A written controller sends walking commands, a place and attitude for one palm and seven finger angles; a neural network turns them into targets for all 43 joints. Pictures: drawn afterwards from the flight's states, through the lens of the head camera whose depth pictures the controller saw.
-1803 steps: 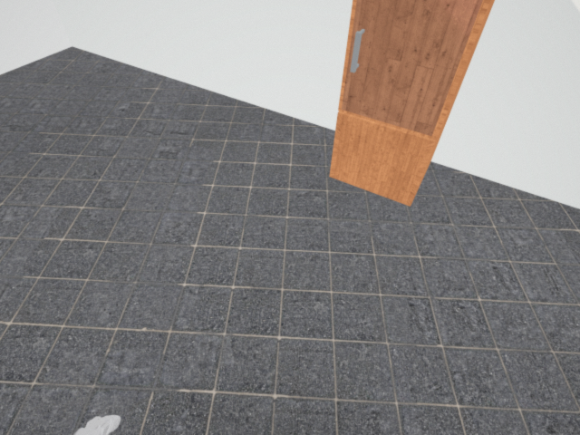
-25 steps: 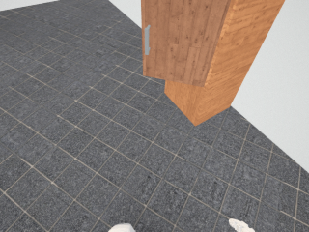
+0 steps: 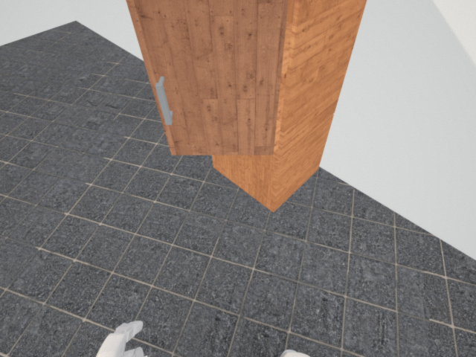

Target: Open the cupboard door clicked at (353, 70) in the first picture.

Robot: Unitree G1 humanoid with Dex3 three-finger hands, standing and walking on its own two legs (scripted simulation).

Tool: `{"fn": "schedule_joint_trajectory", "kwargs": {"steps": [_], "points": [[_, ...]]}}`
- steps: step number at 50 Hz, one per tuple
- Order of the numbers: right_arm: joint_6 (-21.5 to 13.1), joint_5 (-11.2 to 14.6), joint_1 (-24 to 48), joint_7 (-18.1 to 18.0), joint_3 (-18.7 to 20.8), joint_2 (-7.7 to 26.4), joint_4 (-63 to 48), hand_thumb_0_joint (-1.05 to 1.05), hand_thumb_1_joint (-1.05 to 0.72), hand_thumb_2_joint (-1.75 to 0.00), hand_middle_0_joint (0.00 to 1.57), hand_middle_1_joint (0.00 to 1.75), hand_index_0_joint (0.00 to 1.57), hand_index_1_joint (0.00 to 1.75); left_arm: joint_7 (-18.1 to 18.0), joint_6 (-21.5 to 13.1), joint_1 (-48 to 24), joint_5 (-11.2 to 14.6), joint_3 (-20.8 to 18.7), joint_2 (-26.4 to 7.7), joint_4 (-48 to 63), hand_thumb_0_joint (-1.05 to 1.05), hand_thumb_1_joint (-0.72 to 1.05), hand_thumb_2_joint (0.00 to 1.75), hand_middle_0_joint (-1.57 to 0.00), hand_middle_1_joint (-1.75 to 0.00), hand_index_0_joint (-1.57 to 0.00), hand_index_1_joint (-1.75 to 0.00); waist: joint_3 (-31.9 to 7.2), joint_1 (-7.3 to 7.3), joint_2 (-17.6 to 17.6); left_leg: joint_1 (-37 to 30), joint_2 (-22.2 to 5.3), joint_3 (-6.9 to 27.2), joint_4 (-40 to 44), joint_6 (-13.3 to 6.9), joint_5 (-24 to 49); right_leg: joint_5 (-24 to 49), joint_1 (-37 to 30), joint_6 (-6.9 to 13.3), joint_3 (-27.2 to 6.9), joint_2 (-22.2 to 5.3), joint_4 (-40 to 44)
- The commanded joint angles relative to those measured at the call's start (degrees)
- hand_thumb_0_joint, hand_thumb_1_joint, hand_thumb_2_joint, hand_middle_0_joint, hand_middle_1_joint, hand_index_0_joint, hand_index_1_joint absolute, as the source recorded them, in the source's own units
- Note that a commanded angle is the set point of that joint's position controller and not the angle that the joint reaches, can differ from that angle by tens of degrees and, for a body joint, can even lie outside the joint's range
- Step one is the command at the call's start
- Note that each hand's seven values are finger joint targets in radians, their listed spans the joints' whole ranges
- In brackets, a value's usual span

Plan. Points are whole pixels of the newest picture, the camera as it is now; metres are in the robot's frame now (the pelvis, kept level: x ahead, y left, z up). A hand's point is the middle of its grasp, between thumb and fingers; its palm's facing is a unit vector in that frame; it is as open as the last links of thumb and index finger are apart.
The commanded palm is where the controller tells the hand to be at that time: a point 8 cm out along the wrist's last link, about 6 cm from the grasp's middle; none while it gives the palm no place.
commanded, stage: take the last steps up to it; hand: left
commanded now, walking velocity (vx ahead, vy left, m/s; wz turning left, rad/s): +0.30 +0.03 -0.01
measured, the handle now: (165, 101) +0.84 +0.24 -0.07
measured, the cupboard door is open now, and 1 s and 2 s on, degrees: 43 43 43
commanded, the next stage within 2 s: come to a stop and stand still in 0.56 s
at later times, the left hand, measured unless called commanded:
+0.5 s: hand out of the picture +0.08 +0.18 -0.19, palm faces +0.14 -0.98 -0.13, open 7.3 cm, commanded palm none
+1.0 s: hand (155, 272) +0.33 +0.20 -0.17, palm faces +0.01 -0.97 -0.23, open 7.3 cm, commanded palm none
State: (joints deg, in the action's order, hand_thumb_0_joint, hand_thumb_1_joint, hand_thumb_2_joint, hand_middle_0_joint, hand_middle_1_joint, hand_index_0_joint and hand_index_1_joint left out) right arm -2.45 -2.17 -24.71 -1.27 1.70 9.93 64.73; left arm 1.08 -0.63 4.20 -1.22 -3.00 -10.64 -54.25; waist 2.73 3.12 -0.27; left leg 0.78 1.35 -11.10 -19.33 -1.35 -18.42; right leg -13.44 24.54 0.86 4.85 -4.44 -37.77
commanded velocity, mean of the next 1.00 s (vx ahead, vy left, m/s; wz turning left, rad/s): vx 0.07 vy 0.03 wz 0.00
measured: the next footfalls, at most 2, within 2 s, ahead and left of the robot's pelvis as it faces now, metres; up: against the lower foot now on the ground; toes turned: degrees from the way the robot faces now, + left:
right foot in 0.04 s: +0.11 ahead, -0.10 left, +0.00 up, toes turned -6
left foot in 0.48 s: +0.31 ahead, +0.14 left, +0.00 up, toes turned +0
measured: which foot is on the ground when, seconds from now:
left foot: down 0.00-0.04, up 0.06-0.46, down 0.48-1.00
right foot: up 0.00-0.02, down 0.04-0.48, up 0.50-0.84, down 0.86-1.00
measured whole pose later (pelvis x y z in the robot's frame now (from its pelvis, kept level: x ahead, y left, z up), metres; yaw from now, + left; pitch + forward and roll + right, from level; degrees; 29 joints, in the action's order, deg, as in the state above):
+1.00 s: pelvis +0.26 +0.02 -0.01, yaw +1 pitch -1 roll +1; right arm 2.0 -0.4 -15.6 -1.7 2.0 8.6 63.0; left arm -1.6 0.3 9.6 -0.7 -1.2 -9.8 -59.6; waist 3.6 2.2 0.5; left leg 13.7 -0.9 -5.9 -33.1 0.6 -20.0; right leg -15.8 17.5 1.2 4.5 -2.6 -33.9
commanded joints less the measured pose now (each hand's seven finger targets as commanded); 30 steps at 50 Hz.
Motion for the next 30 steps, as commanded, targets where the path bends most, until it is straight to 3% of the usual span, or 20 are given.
{"fn": "schedule_joint_trajectory", "kwargs": {"steps": [1, 2, 3, 4, 5, 6, 8, 9, 11, 13, 17, 19, 20, 22, 23, 24, 25, 26, 28, 30], "points": [[-1.48, 1.28, 0.02, 0.35, 0.91, 5.86, -3.01, 0.0, -0.9, -0.9, 0.2, 0.3, 0.2, 0.3, -0.61, -2.36, 17.14, -0.47, -2.18, -7.54, -2.24, 0.0, 0.9, 0.9, -0.2, -0.3, -0.2, -0.3, -6.99, -9.57, -5.74, 17.86, -8.78, 4.17, -20.04, -2.12, 20.83, 4.24, -31.68, 4.95, -7.44, -4.34, 10.76], [-1.64, 1.72, 0.56, 0.81, 0.88, 4.29, -4.93, 0.0, -0.9, -0.9, 0.2, 0.3, 0.2, 0.3, -1.17, -2.5, 25.04, -0.26, -3.62, -13.3, -4.42, 0.0, 0.9, 0.9, -0.2, -0.3, -0.2, -0.3, -10.53, -11.39, -17.42, 32.13, -0.97, 0.2, -36.58, 1.03, -8.5, 11.52, -42.68, 11.97, -27.36, -19.23, 16.9], [-1.26, 1.56, 4.33, 0.75, 1.28, 6.11, -5.77, 0.0, -0.9, -0.9, 0.2, 0.3, 0.2, 0.3, -1.71, -2.56, 25.04, 0.53, -3.36, -13.63, -4.71, 0.0, 0.9, 0.9, -0.2, -0.3, -0.2, -0.3, -8.66, -11.77, -10.95, 35.81, -2.47, 7.3, -47.49, 0.89, -16.06, 14.54, -38.43, 15.38, -30.61, -23.12, 20.29], [-1.16, 1.52, 6.67, 0.78, 1.63, 5.61, -5.32, 0.0, -0.9, -0.9, 0.2, 0.3, 0.2, 0.3, -2.06, -2.98, 20.42, 0.58, -2.8, -10.82, -3.81, 0.0, 0.9, 0.9, -0.2, -0.3, -0.2, -0.3, -5.11, -9.74, -7.26, 37.36, -4.86, 11.16, -50.43, 0.89, -10.17, 15.78, -32.99, 13.73, -26.99, -20.11, 20.92], [-0.87, 1.41, 7.32, 0.8, 1.54, 3.9, -5.4, 0.0, -0.9, -0.9, 0.2, 0.3, 0.2, 0.3, -2.18, -3.03, 16.71, 0.73, -2.05, -8.84, -2.88, 0.0, 0.9, 0.9, -0.2, -0.3, -0.2, -0.3, -1.8, -7.82, -5.04, 36.92, -6.3, 11.75, -49.67, 1.37, -6.04, 18.09, -27.87, 11.93, -21.85, -18.16, 21.55], [-0.15, 1.24, 6.62, 0.87, 1.45, 2.46, -4.9, 0.0, -0.9, -0.9, 0.2, 0.3, 0.2, 0.3, -2.1, -3.11, 14.4, 0.88, -1.4, -7.04, -2.67, 0.0, 0.9, 0.9, -0.2, -0.3, -0.2, -0.3, -1.34, -5.73, -3.95, 34.39, -7.43, 11.79, -47.66, 1.94, -3.25, 17.47, -23.25, 10.02, -16.13, -16.0, 22.79], [0.79, 0.82, 3.93, 1.21, 1.21, 0.73, -3.54, 0.0, -0.9, -0.9, 0.2, 0.3, 0.2, 0.3, -2.14, -3.64, 12.39, 0.55, -0.78, -4.22, -2.72, 0.0, 0.9, 0.9, -0.2, -0.3, -0.2, -0.3, -0.58, -3.28, -6.13, 30.25, -8.0, 10.36, -42.97, 2.86, 0.33, 17.03, -17.86, 8.05, -8.78, -12.57, 24.92], [1.09, 0.8, 3.26, 1.38, 1.21, 0.22, -3.46, 0.0, -0.9, -0.9, 0.2, 0.3, 0.2, 0.3, -2.07, -3.8, 12.57, 0.35, -0.68, -3.89, -3.13, 0.0, 0.9, 0.9, -0.2, -0.3, -0.2, -0.3, -0.46, -2.75, -7.13, 28.57, -7.78, 9.29, -39.7, 3.27, 0.77, 15.21, -15.97, 7.85, -7.26, -11.73, 25.59], [1.4, 0.64, 5.05, 1.71, 1.43, -0.79, -3.94, 0.0, -0.9, -0.9, 0.2, 0.3, 0.2, 0.3, -1.97, -4.17, 13.81, 0.14, -1.1, -2.61, -3.85, 0.0, 0.9, 0.9, -0.2, -0.3, -0.2, -0.3, 0.83, -2.97, -6.32, 28.02, -7.56, 8.28, -34.08, 3.66, 3.41, 11.62, -14.51, 8.34, -6.72, -11.09, 27.24], [1.16, 0.8, 8.14, 2.18, 1.32, -1.04, -5.16, 0.0, -0.9, -0.9, 0.2, 0.3, 0.2, 0.3, -1.83, -4.3, 15.17, 0.15, -0.99, -4.21, -5.2, 0.0, 0.9, 0.9, -0.2, -0.3, -0.2, -0.3, 1.36, -3.71, -3.99, 27.97, -6.99, 7.31, -27.94, 3.68, 4.83, 10.86, -15.48, 8.78, -7.06, -11.17, 27.23], [0.38, 0.9, 14.58, 2.61, 1.5, -0.05, -7.65, 0.0, -0.9, -0.9, 0.2, 0.3, 0.2, 0.3, -1.61, -4.22, 17.21, -0.14, -0.95, -5.53, -7.27, 0.0, 0.9, 0.9, -0.2, -0.3, -0.2, -0.3, 3.26, -5.05, -7.39, 26.7, -5.98, 6.7, -20.49, 3.14, 4.86, 11.29, -16.69, 8.44, -8.11, -12.61, 25.67], [0.19, 0.91, 15.36, 2.61, 1.6, 1.05, -8.1, 0.0, -0.9, -0.9, 0.2, 0.3, 0.2, 0.3, -1.65, -4.0, 16.93, -0.17, -1.01, -6.23, -7.87, 0.0, 0.9, 0.9, -0.2, -0.3, -0.2, -0.3, 4.05, -4.31, -7.25, 23.93, -5.37, 6.64, -17.56, 2.53, 5.29, 10.99, -16.2, 7.92, -7.66, -13.2, 24.49], [0.0, 0.9, 14.99, 2.57, 1.61, 1.44, -7.93, 0.0, -0.9, -0.9, 0.2, 0.3, 0.2, 0.3, -1.64, -3.77, 16.89, -0.14, -1.03, -6.51, -8.26, 0.0, 0.9, 0.9, -0.2, -0.3, -0.2, -0.3, 3.83, -3.77, -7.21, 21.46, -4.31, 5.61, -14.96, 2.36, 5.99, 11.73, -16.24, 7.1, -6.75, -12.17, 22.91], [-0.66, 0.61, 9.93, 2.03, 1.79, 3.31, -6.01, 0.0, -0.9, -0.9, 0.2, 0.3, 0.2, 0.3, -1.61, -3.36, 16.89, 0.08, -0.96, -6.17, -8.6, 0.0, 0.9, 0.9, -0.2, -0.3, -0.2, -0.3, 1.43, -1.04, -2.54, 8.52, -2.01, 3.73, -8.55, 1.77, 8.91, 15.3, -11.23, 5.07, -3.84, -9.41, 14.01], [-1.1, 0.33, 3.08, 1.43, 2.48, 6.63, -4.18, 0.0, -0.9, -0.9, 0.2, 0.3, 0.2, 0.3, -1.56, -3.19, 16.91, 0.27, -0.57, -4.8, -8.15, 0.0, 0.9, 0.9, -0.2, -0.3, -0.2, -0.3, -2.46, 1.77, 4.04, -1.5, -6.57, 9.14, -6.65, -0.21, 12.02, 13.19, -6.49, 3.28, -0.56, -5.81, 2.39], [-1.26, -0.38, -2.9, 0.75, 3.74, 12.5, -3.33, 0.0, -0.9, -0.9, 0.2, 0.3, 0.2, 0.3, -1.4, -3.18, 18.92, 0.75, 0.0, -1.9, -7.18, 0.0, 0.9, 0.9, -0.2, -0.3, -0.2, -0.3, -7.88, 2.88, 16.57, -10.3, -20.23, 26.32, -3.89, -6.27, 17.7, -8.47, 3.29, 0.44, 4.57, 1.66, -13.1], [-0.5, 0.12, -5.43, 0.14, 3.61, 13.59, -3.27, 0.0, -0.9, -0.9, 0.2, 0.3, 0.2, 0.3, -1.62, -3.27, 16.26, 0.59, 0.35, -2.22, -5.4, 0.0, 0.9, 0.9, -0.2, -0.3, -0.2, -0.3, -9.65, 3.48, 15.63, -10.05, -25.87, 32.67, 1.0, -10.93, 22.55, -21.67, 7.27, 0.51, 0.78, 3.13, -25.57], [-0.1, 0.33, -1.66, 0.07, 3.1, 12.84, -4.39, 0.0, -0.9, -0.9, 0.2, 0.3, 0.2, 0.3, -1.84, -2.96, 14.81, 0.16, 0.1, -2.76, -4.9, 0.0, 0.9, 0.9, -0.2, -0.3, -0.2, -0.3, -6.46, 1.89, 9.93, -3.05, -25.63, 28.84, 2.25, -12.04, 16.03, -20.92, 7.57, 1.27, -1.87, 0.74, -29.93], [-0.63, 0.64, 5.92, -0.43, 1.74, 8.26, -6.67, 0.0, -0.9, -0.9, 0.2, 0.3, 0.2, 0.3, -1.39, -2.08, 13.71, -0.11, -0.13, -2.21, -5.88, 0.0, 0.9, 0.9, -0.2, -0.3, -0.2, -0.3, -1.11, -1.14, 9.51, 7.72, -21.77, 24.45, 5.66, -9.58, 11.67, -12.77, 7.65, 0.37, -4.07, -2.15, -31.65], [-1.08, 0.76, 7.8, -0.54, 0.93, 6.27, -7.09, 0.0, -0.9, -0.9, 0.2, 0.3, 0.2, 0.3, -1.04, -1.04, 15.98, -0.4, 0.02, -0.59, -6.67, 0.0, 0.9, 0.9, -0.2, -0.3, -0.2, -0.3, 1.3, -3.19, 6.9, 13.1, -18.69, 18.62, 8.0, -7.65, 11.26, -7.69, 4.54, -0.41, -3.82, -2.49, -28.55]]}}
